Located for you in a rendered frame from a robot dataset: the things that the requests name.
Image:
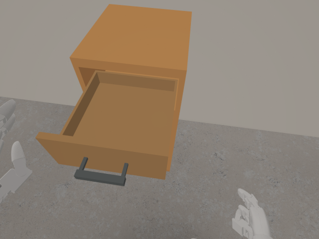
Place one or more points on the left robot hand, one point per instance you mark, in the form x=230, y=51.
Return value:
x=13, y=179

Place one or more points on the drawer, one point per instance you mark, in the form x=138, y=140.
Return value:
x=119, y=118

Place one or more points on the right robot hand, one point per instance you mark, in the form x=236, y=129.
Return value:
x=255, y=223

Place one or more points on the cabinet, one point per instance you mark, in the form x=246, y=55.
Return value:
x=140, y=41

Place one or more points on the handle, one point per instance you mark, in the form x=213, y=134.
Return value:
x=100, y=177

